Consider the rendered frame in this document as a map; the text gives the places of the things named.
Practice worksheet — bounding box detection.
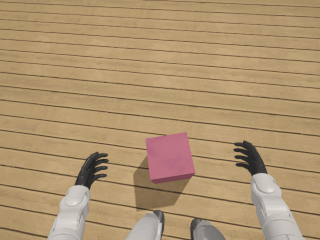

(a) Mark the robot thigh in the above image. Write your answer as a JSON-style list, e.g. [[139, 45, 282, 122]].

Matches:
[[125, 216, 162, 240], [193, 225, 226, 240]]

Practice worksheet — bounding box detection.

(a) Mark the robot left thigh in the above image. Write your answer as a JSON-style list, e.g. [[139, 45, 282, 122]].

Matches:
[[125, 216, 162, 240]]

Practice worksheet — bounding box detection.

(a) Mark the robot left hand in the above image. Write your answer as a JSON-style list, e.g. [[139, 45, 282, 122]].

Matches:
[[74, 151, 109, 190]]

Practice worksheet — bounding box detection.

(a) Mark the left robot forearm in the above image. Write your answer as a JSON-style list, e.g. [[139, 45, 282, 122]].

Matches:
[[47, 185, 90, 240]]

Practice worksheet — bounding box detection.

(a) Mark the robot right thigh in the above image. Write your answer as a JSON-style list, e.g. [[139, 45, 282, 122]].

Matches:
[[193, 225, 226, 240]]

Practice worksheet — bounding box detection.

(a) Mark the right robot forearm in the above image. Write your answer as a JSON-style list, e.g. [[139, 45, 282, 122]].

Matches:
[[250, 173, 307, 240]]

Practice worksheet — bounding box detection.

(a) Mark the carton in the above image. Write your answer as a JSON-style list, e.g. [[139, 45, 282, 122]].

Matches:
[[145, 132, 196, 184]]

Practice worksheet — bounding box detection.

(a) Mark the robot right hand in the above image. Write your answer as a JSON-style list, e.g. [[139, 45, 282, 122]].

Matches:
[[233, 140, 268, 177]]

